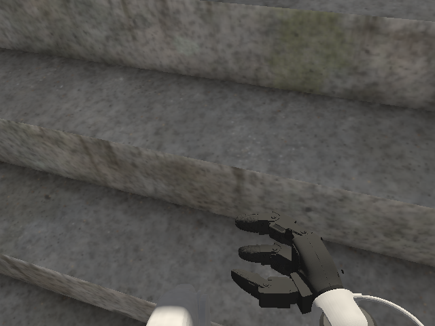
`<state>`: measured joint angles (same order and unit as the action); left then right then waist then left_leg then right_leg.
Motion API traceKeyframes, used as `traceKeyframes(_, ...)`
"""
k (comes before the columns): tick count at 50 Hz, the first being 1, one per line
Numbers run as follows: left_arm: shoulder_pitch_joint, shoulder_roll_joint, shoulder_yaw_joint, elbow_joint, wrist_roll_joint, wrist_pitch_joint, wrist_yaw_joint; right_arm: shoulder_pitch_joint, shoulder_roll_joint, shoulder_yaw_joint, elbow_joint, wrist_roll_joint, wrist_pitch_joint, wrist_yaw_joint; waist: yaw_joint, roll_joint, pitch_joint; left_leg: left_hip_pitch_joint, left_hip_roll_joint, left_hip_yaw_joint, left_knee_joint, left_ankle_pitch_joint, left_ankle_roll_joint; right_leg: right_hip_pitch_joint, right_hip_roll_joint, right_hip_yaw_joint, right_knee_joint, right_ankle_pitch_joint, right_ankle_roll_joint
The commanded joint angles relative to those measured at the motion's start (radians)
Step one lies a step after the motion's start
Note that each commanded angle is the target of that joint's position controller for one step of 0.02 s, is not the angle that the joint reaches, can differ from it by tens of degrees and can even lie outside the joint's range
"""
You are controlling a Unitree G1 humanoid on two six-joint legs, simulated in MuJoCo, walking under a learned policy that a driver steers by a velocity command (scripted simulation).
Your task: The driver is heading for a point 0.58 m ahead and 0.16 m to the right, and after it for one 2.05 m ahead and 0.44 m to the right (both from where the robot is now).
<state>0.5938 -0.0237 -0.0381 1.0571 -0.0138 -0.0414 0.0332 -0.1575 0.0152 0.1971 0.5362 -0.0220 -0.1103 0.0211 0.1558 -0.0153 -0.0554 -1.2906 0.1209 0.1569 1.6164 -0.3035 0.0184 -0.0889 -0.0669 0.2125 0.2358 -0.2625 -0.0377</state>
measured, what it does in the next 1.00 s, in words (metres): climbs, turning right: left foot 0.20 m higher, then right foot 0.21 m higher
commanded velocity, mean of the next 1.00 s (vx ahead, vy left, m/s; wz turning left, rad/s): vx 0.38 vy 0.00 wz -0.43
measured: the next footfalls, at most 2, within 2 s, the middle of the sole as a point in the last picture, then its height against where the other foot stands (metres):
left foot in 0.04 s outside the picture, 0.20 m higher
right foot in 0.52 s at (368, 310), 0.21 m higher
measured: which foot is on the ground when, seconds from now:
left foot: up 0.00-0.02, down 0.04-0.54, up 0.56-1.00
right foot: down 0.00-0.04, up 0.06-0.50, down 0.52-1.00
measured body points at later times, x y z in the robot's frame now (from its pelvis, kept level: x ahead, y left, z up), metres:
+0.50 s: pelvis +0.24 -0.04 +0.20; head +0.27 -0.03 +0.65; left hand +0.54 -0.01 +0.16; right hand +0.14 -0.24 +0.05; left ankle +0.18 +0.15 -0.55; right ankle +0.36 -0.17 -0.33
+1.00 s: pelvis +0.42 -0.16 +0.41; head +0.41 -0.21 +0.85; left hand +0.54 +0.04 +0.28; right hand +0.56 -0.34 +0.30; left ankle +0.58 -0.10 -0.07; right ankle +0.37 -0.16 -0.34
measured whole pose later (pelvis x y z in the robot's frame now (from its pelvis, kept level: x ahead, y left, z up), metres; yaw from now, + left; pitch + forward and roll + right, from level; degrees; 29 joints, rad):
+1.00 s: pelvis +0.42 -0.16 +0.41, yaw -26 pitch +5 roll +4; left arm 0.34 0.14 -0.05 0.95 0.04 0.05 0.07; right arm 0.07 0.02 0.13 0.71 0.00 -0.01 -0.05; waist 0.02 0.04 -0.08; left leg -1.27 -0.04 0.06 1.83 -0.17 0.02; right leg -0.18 0.05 -0.05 0.34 -0.22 -0.13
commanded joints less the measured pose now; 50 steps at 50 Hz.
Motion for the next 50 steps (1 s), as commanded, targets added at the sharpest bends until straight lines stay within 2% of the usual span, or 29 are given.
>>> traceKeyframes(1, 0.005, 0.416, 0.086, -0.015, 0.007, -0.067, 0.001, 0.155, -0.265, -0.164, -0.101, 0.024, -0.014, -0.052, -0.359, -0.412, -0.311, 0.974, -0.127, -0.053, -0.399, -0.229, 0.074, -0.058, -0.107, 0.023, 0.138, 1.931, -0.16)
traceKeyframes(2, -0.198, 0.501, 0.123, -0.069, 0.003, -0.08, 0.01, 0.493, -0.422, -0.234, 0.009, 0.009, -0.008, -0.044, -0.525, -0.352, -0.473, 1.222, -0.039, -0.326, -0.517, -0.277, 0.133, -0.112, -0.107, 0.053, 0.447, 1.906, -0.138)
traceKeyframes(3, -0.236, 0.369, 0.107, -0.146, 0.023, -0.103, -0.016, 0.646, -0.536, -0.279, 0.094, -0.039, 0.011, -0.041, -0.486, 0.167, -0.645, 1.566, 0.238, -0.864, -0.891, -0.21, 0.262, -0.473, 0.045, 0.012, 0.839, 1.419, -0.124)
traceKeyframes(4, -0.241, 0.216, 0.079, -0.133, 0.055, -0.119, -0.058, 0.655, -0.511, -0.275, 0.139, -0.048, 0.04, -0.056, -0.447, 0.46, -0.682, 1.584, 0.391, -1.354, -1.291, -0.33, 0.351, -0.673, 0.198, 0.087, 1.398, 0.265, -0.091)
traceKeyframes(5, -0.365, 0.158, 0.077, -0.213, 0.045, -0.104, -0.104, 0.544, -0.389, -0.252, 0.179, 0.007, 0.072, -0.081, -0.376, 0.341, -0.473, 1.363, 0.396, -1.292, -1.324, -0.473, 0.277, -0.843, 0.172, 0.082, 1.826, 0.184, -0.084)
traceKeyframes(7, -0.535, 0.064, 0.032, -0.405, 0.048, -0.03, -0.102, 0.343, -0.143, -0.195, 0.311, 0.014, 0.091, -0.084, -0.175, 0.095, 0.003, 0.94, 0.332, -0.785, -1.174, -0.523, 0.182, -1.113, 0.11, -0.04, 2.133, 0.112, -0.119)
traceKeyframes(8, -0.447, 0.073, 0.022, -0.413, 0.052, 0.001, -0.097, 0.303, -0.049, -0.168, 0.374, -0.001, 0.083, -0.074, -0.084, 0.027, 0.082, 0.826, 0.274, -0.54, -1.167, -0.348, 0.09, -1.083, 0.082, -0.054, 2.111, 0.106, -0.136)
traceKeyframes(10, -0.291, 0.038, 0.0, -0.378, 0.013, 0.024, -0.07, 0.244, -0.046, -0.171, 0.399, -0.018, 0.076, -0.04, 0.003, 0.004, 0.149, 0.741, 0.2, -0.159, -1.191, -0.004, -0.009, -1.044, 0.053, -0.023, 1.94, 0.209, -0.144)
traceKeyframes(13, -0.401, 0.043, -0.017, -0.421, -0.005, 0.043, -0.039, 0.287, -0.159, -0.175, 0.401, -0.058, 0.067, -0.033, -0.009, 0.023, 0.158, 0.746, 0.229, -0.024, -1.301, 0.139, 0.062, -1.136, 0.088, -0.093, 2.182, 0.273, -0.083)
traceKeyframes(18, -0.612, 0.112, -0.037, -0.56, -0.005, 0.045, -0.036, 0.46, -0.275, -0.177, 0.398, -0.002, 0.075, -0.046, -0.058, 0.088, 0.138, 0.975, 0.162, 0.115, -1.398, 0.141, 0.04, -1.341, 0.033, -0.17, 1.946, 0.24, -0.04)
traceKeyframes(20, -0.758, 0.134, -0.044, -0.624, 0.004, 0.046, -0.048, 0.578, -0.332, -0.201, 0.405, -0.01, 0.076, -0.072, -0.137, 0.104, 0.092, 1.105, 0.193, 0.068, -1.477, 0.06, 0.075, -1.354, -0.031, -0.256, 1.828, 0.203, -0.016)
traceKeyframes(21, -0.798, 0.143, -0.054, -0.627, 0.006, 0.049, -0.054, 0.597, -0.39, -0.223, 0.391, -0.008, 0.071, -0.081, -0.162, 0.098, 0.081, 1.09, 0.194, 0.098, -1.565, 0.041, 0.098, -1.245, -0.054, -0.343, 1.635, 0.158, -0.009)
traceKeyframes(22, -0.895, 0.105, -0.078, -0.664, -0.007, 0.049, -0.066, 0.628, -0.449, -0.251, 0.403, 0.021, 0.077, -0.095, -0.193, 0.165, 0.067, 1.127, 0.233, 0.083, -1.686, 0.161, 0.119, -1.138, -0.107, -0.341, 1.447, -0.005, -0.038)
traceKeyframes(23, -0.845, 0.116, -0.084, -0.653, -0.019, 0.048, -0.075, 0.598, -0.437, -0.24, 0.416, 0.027, 0.085, -0.094, -0.144, 0.142, 0.024, 1.099, 0.204, 0.164, -1.676, 0.402, 0.131, -0.88, -0.076, -0.378, 1.256, -0.097, -0.086)
traceKeyframes(25, -0.65, 0.217, -0.018, -0.591, 0.021, 0.039, -0.07, 0.645, -0.476, -0.237, 0.45, 0.033, 0.065, -0.084, -0.06, 0.256, -0.167, 1.281, 0.26, 0.183, -1.375, 1.872, 0.188, -0.57, 0.113, -0.51, 1.27, -0.27, -0.158)
traceKeyframes(26, -0.453, 0.33, 0.028, -0.568, 0.042, 0.027, -0.085, 0.599, -0.503, -0.246, 0.425, 0.027, 0.063, -0.079, 0.03, 0.347, -0.289, 1.448, 0.234, 0.146, -1.115, 1.988, 0.159, -0.479, 0.161, -0.378, 1.041, -0.379, -0.208)
traceKeyframes(27, -0.282, 0.44, 0.072, -0.525, 0.035, 0.039, -0.096, 0.541, -0.51, -0.252, 0.354, 0.013, 0.035, -0.052, 0.085, 0.192, -0.38, 1.202, 0.214, 0.045, -0.848, 1.665, 0.112, -0.171, 0.073, -0.042, 0.824, -0.217, -0.277)
traceKeyframes(28, -0.184, 0.561, 0.115, -0.477, 0.032, 0.072, -0.06, 0.498, -0.421, -0.245, 0.288, 0.022, -0.002, 0.003, 0.041, -0.217, -0.453, 0.814, 0.022, -0.028, -0.516, 0.703, 0.069, 0.052, -0.118, 0.643, 0.3, -0.628, -0.38)
traceKeyframes(29, -0.205, 0.564, 0.118, -0.447, 0.048, 0.072, -0.037, 0.374, -0.406, -0.272, 0.283, 0.016, -0.009, 0.035, 0.013, -0.198, -0.479, 0.578, -0.163, -0.261, 0.031, 0.242, 0.014, 0.105, -0.178, 1.018, -0.022, -0.81, -0.333)
traceKeyframes(30, -0.202, 0.491, 0.09, -0.393, 0.049, 0.061, -0.028, 0.282, -0.321, -0.268, 0.227, 0.004, -0.009, 0.051, -0.034, -0.113, -0.367, 0.439, -0.132, -0.376, 0.39, 0.234, 0.033, 0.01, -0.221, 0.972, -0.045, -0.668, -0.171)
traceKeyframes(32, -0.307, 0.312, 0.058, -0.312, 0.039, 0.027, -0.048, 0.131, -0.163, -0.202, 0.085, -0.028, -0.004, 0.022, -0.122, -0.009, -0.03, 0.281, -0.081, -0.328, 0.564, 0.299, 0.086, -0.326, -0.125, 0.582, 0.152, -0.512, -0.02)
traceKeyframes(34, -0.383, 0.213, 0.041, -0.249, 0.042, 0.017, -0.07, 0.289, -0.116, -0.163, 0.104, -0.01, -0.003, 0.005, -0.235, 0.056, 0.051, 0.235, -0.058, -0.304, 0.584, 0.318, 0.121, -0.418, -0.014, 0.275, 0.269, -0.281, 0.039)
traceKeyframes(37, -0.403, 0.221, 0.043, -0.262, 0.059, 0.023, -0.075, 0.354, -0.116, -0.137, 0.097, -0.006, 0.001, -0.023, -0.274, 0.001, 0.067, 0.145, -0.056, -0.222, 0.497, 0.346, 0.074, -0.42, 0.021, 0.003, 0.314, 0.288, 0.078)
traceKeyframes(40, -0.292, 0.213, 0.02, -0.187, 0.09, 0.029, -0.075, 0.366, -0.061, -0.123, 0.118, 0.021, 0.028, -0.053, -0.239, -0.083, -0.003, -0.022, -0.151, -0.232, 0.804, 0.29, 0.061, -0.329, -0.013, -0.031, 0.305, 0.466, 0.066)
traceKeyframes(43, -0.226, 0.239, 0.019, -0.142, 0.056, 0.055, -0.056, 0.182, -0.05, -0.105, 0.062, 0.017, 0.045, -0.062, -0.179, -0.089, 0.03, -0.09, -0.194, -0.227, 0.55, 0.335, 0.035, -0.325, -0.001, -0.131, 0.211, 0.391, 0.112)
traceKeyframes(46, -0.21, 0.243, -0.003, -0.157, 0.061, 0.067, 0.025, 0.016, 0.001, -0.076, 0.015, 0.035, 0.061, -0.08, -0.13, -0.159, -0.04, -0.06, -0.153, -0.113, 0.363, 0.252, -0.03, -0.221, -0.082, -0.108, 0.007, 0.636, 0.081)
traceKeyframes(47, -0.228, 0.252, 0.0, -0.162, 0.067, 0.071, 0.049, -0.007, -0.026, -0.08, -0.001, 0.032, 0.063, -0.081, -0.134, -0.147, -0.062, 0.016, -0.132, -0.08, 0.254, 0.213, -0.042, -0.187, -0.089, -0.116, -0.036, 0.702, 0.069)
traceKeyframes(48, -0.247, 0.248, -0.004, -0.153, 0.067, 0.079, 0.057, 0.078, -0.023, -0.088, 0.044, 0.027, 0.077, -0.085, -0.165, -0.123, -0.126, 0.113, -0.136, -0.06, 0.284, 0.172, -0.037, -0.103, -0.105, -0.154, -0.02, 0.959, 0.032)
traceKeyframes(50, -0.369, 0.388, 0.022, -0.208, 0.026, 0.089, 0.066, 0.16, -0.091, -0.106, 0.071, 0.015, 0.089, -0.072, -0.24, -0.117, -0.231, 0.402, -0.176, 0.018, -0.003, -0.065, 0.028, 0.011, -0.131, -0.315, 0.032, 1.662, 0.011)
Over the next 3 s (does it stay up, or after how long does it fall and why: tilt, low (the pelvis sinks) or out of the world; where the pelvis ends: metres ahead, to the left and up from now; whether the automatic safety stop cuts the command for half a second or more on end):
stays up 0.56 -0.36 0.60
